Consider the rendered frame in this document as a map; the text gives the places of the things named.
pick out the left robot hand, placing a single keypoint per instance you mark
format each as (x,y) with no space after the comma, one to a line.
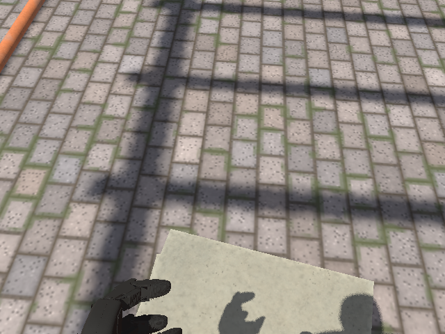
(105,316)

